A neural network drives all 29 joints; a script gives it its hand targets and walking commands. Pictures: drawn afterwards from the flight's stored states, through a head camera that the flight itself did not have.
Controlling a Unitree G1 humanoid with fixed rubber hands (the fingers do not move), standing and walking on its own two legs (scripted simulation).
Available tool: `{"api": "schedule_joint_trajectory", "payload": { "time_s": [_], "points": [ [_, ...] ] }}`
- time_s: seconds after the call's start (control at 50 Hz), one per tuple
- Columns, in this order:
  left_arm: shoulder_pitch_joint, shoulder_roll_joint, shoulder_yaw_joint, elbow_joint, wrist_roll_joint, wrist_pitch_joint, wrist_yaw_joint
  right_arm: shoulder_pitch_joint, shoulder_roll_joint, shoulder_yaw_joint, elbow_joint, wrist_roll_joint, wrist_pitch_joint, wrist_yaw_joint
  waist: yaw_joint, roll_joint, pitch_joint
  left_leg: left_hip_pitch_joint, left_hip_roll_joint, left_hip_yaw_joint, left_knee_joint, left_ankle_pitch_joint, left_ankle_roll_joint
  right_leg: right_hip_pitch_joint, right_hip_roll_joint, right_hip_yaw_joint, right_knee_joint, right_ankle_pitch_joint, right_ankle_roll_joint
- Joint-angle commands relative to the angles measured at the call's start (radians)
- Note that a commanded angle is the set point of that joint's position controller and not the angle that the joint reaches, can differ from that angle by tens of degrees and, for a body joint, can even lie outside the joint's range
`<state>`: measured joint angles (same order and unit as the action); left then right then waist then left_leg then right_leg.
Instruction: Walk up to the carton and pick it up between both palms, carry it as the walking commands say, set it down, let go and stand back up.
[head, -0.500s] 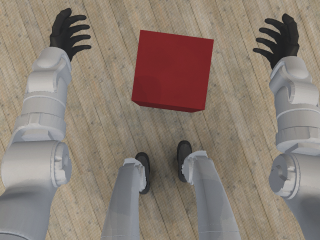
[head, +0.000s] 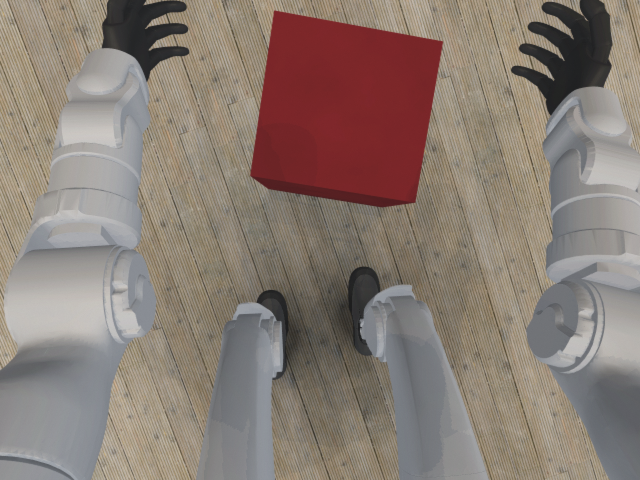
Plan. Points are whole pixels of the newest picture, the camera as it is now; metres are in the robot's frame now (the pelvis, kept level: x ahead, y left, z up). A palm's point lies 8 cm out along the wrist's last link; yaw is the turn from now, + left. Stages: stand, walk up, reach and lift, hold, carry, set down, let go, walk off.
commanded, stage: reach and lift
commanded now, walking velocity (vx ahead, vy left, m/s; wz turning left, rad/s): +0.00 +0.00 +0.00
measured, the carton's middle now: (339, 129) +0.54 -0.07 -0.46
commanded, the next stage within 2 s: none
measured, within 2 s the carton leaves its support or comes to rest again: neither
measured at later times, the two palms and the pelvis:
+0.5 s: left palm (183, 100) +0.56 +0.16 -0.28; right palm (485, 119) +0.50 -0.26 -0.26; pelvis -0.01 +0.01 -0.14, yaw -2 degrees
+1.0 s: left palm (221, 130) +0.55 +0.14 -0.41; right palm (448, 146) +0.48 -0.26 -0.41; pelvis -0.03 +0.01 -0.23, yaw -2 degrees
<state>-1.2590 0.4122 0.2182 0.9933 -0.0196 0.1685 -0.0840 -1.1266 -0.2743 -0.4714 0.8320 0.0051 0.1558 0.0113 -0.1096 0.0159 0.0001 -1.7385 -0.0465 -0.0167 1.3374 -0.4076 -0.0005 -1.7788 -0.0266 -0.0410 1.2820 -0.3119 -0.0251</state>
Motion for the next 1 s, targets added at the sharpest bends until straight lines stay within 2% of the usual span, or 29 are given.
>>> {"api": "schedule_joint_trajectory", "payload": {
  "time_s": [0.0,0.14,0.18,0.22,0.28,0.3,0.32,0.36,0.38,0.44,0.5,0.52,0.54,0.56,0.58,0.6,0.68,0.7,0.74,0.76,0.78,0.8,0.82,0.84,0.86,0.88,0.9,0.92,0.98],
  "points": [
    [-0.361,0.210,0.010,-0.117,-0.019,0.028,0.034,-0.310,-0.186,0.058,-0.033,0.038,0.036,-0.023,0.015,0.050,-1.097,0.273,-0.044,0.057,0.004,-0.029,-0.024,0.722,0.053,0.015,0.109,0.113,0.062],
    [-0.406,0.272,-0.037,-0.182,-0.064,0.042,0.064,-0.365,-0.244,0.126,-0.100,0.099,0.046,-0.077,0.011,-0.017,-1.292,0.228,-0.049,0.067,0.207,0.045,-0.025,0.742,0.061,0.004,0.277,0.200,0.054],
    [-0.387,0.262,-0.051,-0.116,-0.087,0.039,0.061,-0.379,-0.226,0.139,-0.069,0.122,0.045,-0.083,0.016,-0.010,-1.275,0.177,-0.052,0.076,0.254,0.029,-0.024,0.713,0.071,0.008,0.320,0.202,0.046],
    [-0.447,0.257,-0.087,-0.208,-0.121,0.038,0.061,-0.455,-0.259,0.132,-0.173,0.132,0.032,-0.091,-0.019,0.040,-1.284,0.194,-0.043,0.061,0.278,0.067,-0.022,0.632,0.073,-0.003,0.353,0.210,0.043],
    [-0.388,0.199,-0.135,-0.042,-0.140,0.041,0.051,-0.347,-0.210,0.151,-0.002,0.151,0.037,-0.084,-0.021,0.079,-1.092,0.164,-0.028,0.055,0.324,0.018,-0.022,0.475,0.069,-0.006,0.396,0.131,0.039],
    [-0.378,0.174,-0.152,-0.086,-0.136,0.038,0.047,-0.342,-0.213,0.135,-0.028,0.127,0.024,-0.079,-0.051,0.073,-1.117,0.191,-0.027,0.044,0.346,0.067,-0.024,0.469,0.070,-0.011,0.413,0.176,0.041],
    [-0.381,0.185,-0.124,-0.099,-0.125,0.034,0.045,-0.375,-0.228,0.132,-0.066,0.124,0.016,-0.079,-0.021,0.075,-1.116,0.156,-0.024,0.049,0.364,0.073,-0.025,0.472,0.073,-0.001,0.427,0.190,0.040],
    [-0.343,0.192,-0.122,-0.099,-0.108,0.008,0.046,-0.295,-0.190,0.123,-0.061,0.104,-0.003,-0.071,-0.029,0.050,-1.106,0.094,-0.019,0.039,0.387,0.117,-0.029,0.495,0.075,-0.004,0.467,0.278,0.052],
    [-0.336,0.184,-0.105,-0.035,-0.104,0.003,0.048,-0.285,-0.198,0.116,0.021,0.109,-0.008,-0.070,-0.003,0.089,-1.038,0.030,-0.019,0.047,0.398,0.076,-0.029,0.459,0.069,0.013,0.483,0.231,0.043],
    [-0.302,0.166,-0.128,-0.043,-0.106,-0.020,0.059,-0.234,-0.202,0.098,0.058,0.095,-0.032,-0.059,-0.025,0.126,-0.986,0.090,-0.003,0.026,0.439,0.145,-0.037,0.297,0.067,-0.009,0.530,0.228,0.046],
    [-0.331,0.204,-0.086,-0.064,-0.088,-0.036,0.092,-0.274,-0.227,0.109,0.034,0.106,-0.055,-0.054,0.014,0.101,-1.005,0.121,-0.004,0.018,0.469,0.177,-0.034,0.245,0.063,-0.019,0.570,0.222,0.050],
    [-0.394,0.205,-0.097,-0.209,-0.120,-0.038,0.103,-0.364,-0.249,0.120,-0.091,0.144,-0.062,-0.057,0.014,0.093,-1.144,0.163,-0.012,0.025,0.478,0.185,-0.030,0.351,0.072,-0.009,0.578,0.254,0.048],
    [-0.357,0.208,-0.099,-0.101,-0.113,-0.040,0.112,-0.330,-0.260,0.124,-0.007,0.150,-0.068,-0.060,0.023,0.098,-1.097,0.131,-0.003,0.026,0.501,0.179,-0.031,0.297,0.064,-0.009,0.614,0.242,0.052],
    [-0.342,0.198,-0.107,-0.092,-0.118,-0.044,0.112,-0.297,-0.227,0.143,0.043,0.155,-0.065,-0.056,0.015,0.085,-1.026,0.088,-0.007,0.035,0.501,0.160,-0.029,0.302,0.058,-0.012,0.616,0.250,0.053],
    [-0.408,0.224,-0.103,-0.215,-0.139,-0.045,0.115,-0.404,-0.272,0.141,-0.107,0.170,-0.068,-0.063,0.014,0.070,-1.152,0.142,-0.008,0.033,0.528,0.167,-0.022,0.349,0.059,-0.011,0.639,0.263,0.056],
    [-0.379,0.202,-0.134,-0.079,-0.150,-0.042,0.117,-0.342,-0.254,0.150,0.061,0.167,-0.058,-0.062,0.013,0.072,-1.075,0.138,0.000,0.039,0.537,0.116,-0.024,0.289,0.049,-0.018,0.647,0.193,0.053],
    [-0.437,0.202,-0.147,-0.055,-0.174,-0.035,0.109,-0.434,-0.245,0.195,0.055,0.202,-0.060,-0.071,0.020,0.051,-0.940,0.016,0.007,0.045,0.572,-0.012,-0.012,0.284,0.034,-0.003,0.665,0.113,0.057],
    [-0.444,0.171,-0.174,-0.069,-0.197,-0.033,0.107,-0.475,-0.280,0.186,0.016,0.183,-0.067,-0.078,-0.030,-0.002,-0.968,0.019,0.005,0.024,0.581,0.008,-0.011,0.309,0.033,-0.014,0.686,0.140,0.058],
    [-0.485,0.200,-0.164,-0.011,-0.203,-0.035,0.104,-0.472,-0.254,0.213,0.109,0.214,-0.059,-0.083,0.021,0.021,-0.906,-0.034,0.012,0.046,0.598,-0.058,-0.010,0.315,0.025,0.012,0.690,0.086,0.058],
    [-0.470,0.177,-0.193,0.012,-0.206,-0.032,0.098,-0.458,-0.251,0.215,0.125,0.202,-0.057,-0.086,-0.018,0.015,-0.856,-0.053,0.019,0.038,0.605,-0.084,-0.008,0.305,0.026,0.012,0.692,0.074,0.056],
    [-0.475,0.181,-0.200,0.078,-0.216,-0.037,0.091,-0.467,-0.231,0.220,0.181,0.207,-0.055,-0.086,0.007,0.026,-0.782,-0.110,0.022,0.045,0.624,-0.131,-0.006,0.287,0.021,0.025,0.703,0.021,0.056],
    [-0.474,0.154,-0.228,0.064,-0.219,-0.037,0.086,-0.480,-0.243,0.214,0.161,0.191,-0.062,-0.089,-0.024,0.022,-0.755,-0.101,0.026,0.029,0.609,-0.133,-0.006,0.256,0.020,0.003,0.711,0.007,0.062],
    [-0.520,0.195,-0.205,0.047,-0.210,-0.044,0.090,-0.501,-0.257,0.222,0.146,0.195,-0.067,-0.095,0.009,0.016,-0.781,-0.087,0.028,0.031,0.628,-0.104,-0.012,0.286,0.010,0.010,0.724,0.035,0.058],
    [-0.515,0.203,-0.209,0.073,-0.211,-0.045,0.093,-0.489,-0.260,0.199,0.177,0.179,-0.071,-0.100,-0.029,0.031,-0.789,-0.073,0.028,0.026,0.634,-0.091,-0.016,0.277,0.017,0.007,0.729,0.042,0.058],
    [-0.530,0.185,-0.225,0.028,-0.227,-0.055,0.099,-0.495,-0.270,0.199,0.141,0.167,-0.080,-0.107,-0.037,0.010,-0.859,-0.040,0.023,0.022,0.638,-0.059,-0.015,0.316,0.013,-0.004,0.745,0.093,0.060],
    [-0.541,0.222,-0.200,0.018,-0.223,-0.070,0.108,-0.488,-0.286,0.201,0.149,0.182,-0.086,-0.114,0.001,0.030,-0.913,-0.043,0.022,0.041,0.663,-0.033,-0.026,0.361,0.017,0.012,0.758,0.128,0.057],
    [-0.554,0.233,-0.216,-0.027,-0.246,-0.077,0.117,-0.513,-0.297,0.192,0.070,0.186,-0.095,-0.121,-0.027,0.011,-1.011,0.016,0.022,0.028,0.683,0.020,-0.021,0.398,0.021,0.004,0.775,0.176,0.056],
    [-0.566,0.263,-0.208,-0.031,-0.249,-0.084,0.130,-0.503,-0.289,0.220,0.082,0.220,-0.097,-0.125,0.003,0.048,-1.103,0.056,0.017,0.052,0.698,0.058,-0.030,0.467,0.025,0.021,0.772,0.236,0.051],
    [-0.577,0.290,-0.197,-0.089,-0.259,-0.092,0.161,-0.561,-0.297,0.240,0.017,0.261,-0.104,-0.141,0.026,-0.009,-1.191,0.061,0.008,0.054,0.711,0.062,-0.010,0.536,0.032,0.017,0.805,0.279,0.052]
  ]
}}
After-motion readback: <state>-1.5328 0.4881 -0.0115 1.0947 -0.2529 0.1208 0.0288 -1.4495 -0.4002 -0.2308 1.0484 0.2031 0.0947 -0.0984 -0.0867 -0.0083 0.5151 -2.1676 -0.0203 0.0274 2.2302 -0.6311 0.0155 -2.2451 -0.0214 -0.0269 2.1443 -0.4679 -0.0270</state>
